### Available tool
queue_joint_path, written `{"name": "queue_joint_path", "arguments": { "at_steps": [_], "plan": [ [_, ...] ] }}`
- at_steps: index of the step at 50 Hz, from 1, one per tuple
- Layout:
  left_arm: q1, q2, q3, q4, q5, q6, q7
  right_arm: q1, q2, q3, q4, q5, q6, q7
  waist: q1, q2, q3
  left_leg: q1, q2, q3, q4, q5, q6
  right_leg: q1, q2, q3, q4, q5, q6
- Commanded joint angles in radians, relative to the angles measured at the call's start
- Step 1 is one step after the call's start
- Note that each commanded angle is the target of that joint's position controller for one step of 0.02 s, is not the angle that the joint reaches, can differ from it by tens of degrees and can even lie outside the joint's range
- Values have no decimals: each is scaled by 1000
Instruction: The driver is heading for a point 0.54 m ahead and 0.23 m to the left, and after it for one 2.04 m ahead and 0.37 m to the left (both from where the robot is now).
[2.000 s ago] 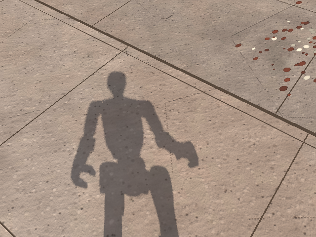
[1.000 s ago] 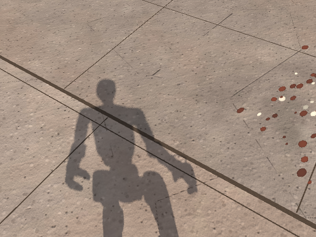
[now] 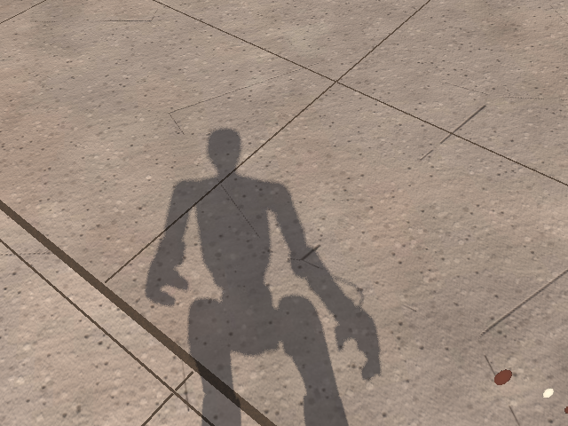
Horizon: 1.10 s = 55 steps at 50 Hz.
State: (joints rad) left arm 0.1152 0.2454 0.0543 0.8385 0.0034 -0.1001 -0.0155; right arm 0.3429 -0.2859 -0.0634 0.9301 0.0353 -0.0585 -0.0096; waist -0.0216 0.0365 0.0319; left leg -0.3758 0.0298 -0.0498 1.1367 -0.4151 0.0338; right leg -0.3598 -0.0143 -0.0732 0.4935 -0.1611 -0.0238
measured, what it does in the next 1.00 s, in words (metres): walks ahead, turning left: left foot, then right foot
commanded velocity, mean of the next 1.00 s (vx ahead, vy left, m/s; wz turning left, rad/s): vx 0.14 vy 0.00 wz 0.56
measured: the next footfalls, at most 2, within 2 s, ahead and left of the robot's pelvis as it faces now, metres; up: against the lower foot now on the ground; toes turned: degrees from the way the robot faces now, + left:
left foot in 0.34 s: +0.29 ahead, +0.14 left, +0.00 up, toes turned +14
right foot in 0.82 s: +0.35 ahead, -0.07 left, +0.00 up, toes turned +34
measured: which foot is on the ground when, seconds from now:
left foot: up 0.00-0.32, down 0.34-0.82, up 0.84-1.00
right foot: down 0.00-0.36, up 0.38-0.80, down 0.82-1.00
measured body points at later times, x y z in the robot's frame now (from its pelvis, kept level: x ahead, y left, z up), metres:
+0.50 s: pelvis +0.18 +0.04 +0.00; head +0.23 +0.08 +0.44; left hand +0.26 +0.35 -0.13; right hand +0.39 -0.19 -0.10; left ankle +0.25 +0.13 -0.73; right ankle +0.16 -0.12 -0.65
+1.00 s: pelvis +0.24 +0.01 +0.01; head +0.28 +0.00 +0.46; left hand +0.17 +0.31 -0.09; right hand +0.53 -0.16 -0.09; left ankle +0.17 +0.12 -0.65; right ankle +0.31 -0.09 -0.73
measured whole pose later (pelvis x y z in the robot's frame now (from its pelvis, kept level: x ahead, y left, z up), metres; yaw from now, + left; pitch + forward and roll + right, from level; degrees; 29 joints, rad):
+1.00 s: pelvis +0.24 +0.01 +0.01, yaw +35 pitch +2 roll +1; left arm 0.18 0.28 0.07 0.81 0.01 0.00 0.04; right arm 0.21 -0.36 -0.11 0.66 0.02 0.06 -0.01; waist 0.02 0.04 0.02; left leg -0.56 -0.06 -0.07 1.10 -0.35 -0.05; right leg -0.24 -0.03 -0.02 0.43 -0.23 0.00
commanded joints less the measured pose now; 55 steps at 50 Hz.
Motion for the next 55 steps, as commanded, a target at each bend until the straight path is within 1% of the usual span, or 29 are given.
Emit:
{"name": "queue_joint_path", "arguments": {
  "at_steps": [1,2,5,9,13,15,16,17,18,19,20,21,22,23,24,26,31,34,37,40,41,42,43,44,45,47,49,51,55],
  "plan": [
    [48,92,24,-6,10,-11,4,-9,-71,-31,-80,0,6,-5,28,-173,-48,-243,116,-51,38,108,5,226,-266,266,-322,-41,-132],
    [28,93,25,-4,13,-15,5,-9,-51,-30,-84,1,20,-6,15,-158,-24,-226,116,-44,27,121,-4,183,-262,207,-337,70,-140],
    [11,134,38,10,20,-18,19,-38,-38,-33,-124,-17,42,-9,-16,-124,2,-239,103,-24,-90,207,-36,151,-254,45,-318,448,-157],
    [14,170,47,14,10,9,49,-149,-15,-22,-175,-27,39,22,20,-111,-16,-150,70,61,-367,426,-38,167,-217,-94,-289,510,-140],
    [31,206,59,26,-24,41,59,-199,-55,-35,-230,-31,53,52,23,-116,-40,-137,49,77,-477,364,-5,304,-273,-96,-193,529,-118],
    [8,221,68,18,-40,56,63,-154,-90,-51,-237,-34,58,58,-11,-123,-59,-75,9,109,-519,282,31,332,-278,-101,-68,625,-92],
    [-5,214,67,12,-47,64,64,-73,-116,-67,-220,-34,55,57,-57,-98,-94,32,-30,130,-597,325,58,319,-246,-122,69,629,-61],
    [48,188,60,19,-32,68,58,9,-179,-93,-201,-36,51,40,-84,-1,-145,193,-45,88,-680,554,94,250,-173,-143,278,490,-2],
    [97,101,32,-7,29,66,46,9,-282,-112,-216,-36,55,14,-15,256,-199,410,178,-219,-629,1075,190,-28,-59,-146,598,-220,70],
    [150,104,22,-27,24,60,33,-34,-294,-100,-265,-57,47,20,18,278,-380,575,360,-616,-706,937,411,-239,88,49,870,-596,102],
    [81,168,36,-23,-10,58,26,-58,-229,-84,-288,-48,40,34,-33,101,-385,535,318,-549,-758,786,375,-284,37,161,903,-518,78],
    [22,165,35,-43,-24,60,29,-109,-193,-73,-292,-35,33,32,-19,54,-288,445,272,-449,-770,653,318,-315,9,156,861,-429,59],
    [7,155,36,-30,-11,67,41,-150,-167,-67,-292,-22,34,26,4,-22,-210,337,225,-382,-787,549,264,-307,-27,157,783,-361,60],
    [-5,173,42,-34,2,78,53,-182,-149,-61,-297,-21,40,15,21,-3,-174,244,199,-346,-805,491,239,-266,-45,164,709,-316,58],
    [-5,176,45,-36,3,87,54,-192,-147,-59,-305,-35,46,7,36,30,-162,177,172,-330,-823,460,225,-209,-38,160,671,-286,56],
    [13,152,41,-32,3,93,57,-191,-160,-64,-317,-46,49,-4,44,53,-171,144,146,-306,-830,485,220,-167,-13,150,578,-254,66],
    [-25,134,33,-42,2,98,61,-190,-180,-73,-333,-32,66,-26,22,68,-173,117,115,-334,-836,288,201,-137,10,169,390,-175,100],
    [-43,139,34,-51,-3,92,55,-198,-174,-71,-340,-35,78,-28,10,100,-147,91,97,-374,-843,168,185,-102,25,175,302,-160,102],
    [-33,149,36,-55,-8,76,44,-194,-170,-70,-344,-33,87,-25,5,123,-143,121,95,-428,-818,191,174,-55,39,175,196,-175,87],
    [58,162,45,-32,-9,62,28,-212,-164,-65,-354,-17,102,-29,55,121,-142,94,49,-432,-749,237,123,108,34,148,-72,-45,44],
    [94,217,61,-27,5,63,29,-186,-132,-55,-357,-16,105,-31,51,39,-152,5,-10,-370,-646,123,72,217,-97,242,-147,-12,-2],
    [65,313,79,-35,28,75,37,-162,-90,-47,-383,-11,101,-29,-6,-255,-115,-202,-179,-149,-427,-111,12,273,-309,483,-202,99,-131],
    [38,271,70,-59,53,76,37,-169,-172,-69,-386,-27,86,-22,14,-316,-102,-252,-161,-107,-187,-203,-35,200,-410,608,-228,189,-247],
    [-23,218,55,-90,44,75,45,-142,-218,-87,-361,-27,85,-16,-7,-228,-96,-237,-123,-122,-62,-135,-50,184,-376,514,-203,218,-231],
    [-64,184,48,-100,27,77,50,-116,-209,-90,-332,-23,93,-15,-22,-181,-82,-234,-114,-103,-9,-76,-66,182,-303,404,-180,212,-177],
    [-31,166,39,-97,-3,82,59,-115,-151,-73,-325,-24,110,-12,8,-175,-66,-308,-80,-65,60,39,-89,236,-247,322,-213,-28,-138],
    [31,184,42,-90,-4,87,67,-184,-127,-59,-358,-13,105,1,55,-210,-36,-357,-50,-3,-4,89,-99,273,-232,291,-273,-207,-138],
    [95,206,49,-85,0,82,69,-251,-118,-51,-389,-12,94,6,102,-208,-32,-384,-23,14,-97,96,-108,342,-255,290,-297,-259,-147],
    [125,249,66,-87,-8,64,55,-278,-86,-31,-414,-17,74,22,116,-208,-24,-278,19,54,-287,93,-87,324,-286,219,-322,-249,-147]
  ]
}}
Velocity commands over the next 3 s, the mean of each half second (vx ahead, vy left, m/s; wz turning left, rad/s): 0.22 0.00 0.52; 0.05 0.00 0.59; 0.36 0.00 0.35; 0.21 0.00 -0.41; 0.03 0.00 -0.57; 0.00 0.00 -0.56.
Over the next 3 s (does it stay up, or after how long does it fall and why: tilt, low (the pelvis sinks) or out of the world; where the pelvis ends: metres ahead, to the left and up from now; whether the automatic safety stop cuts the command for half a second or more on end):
stays up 0.50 0.34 0.00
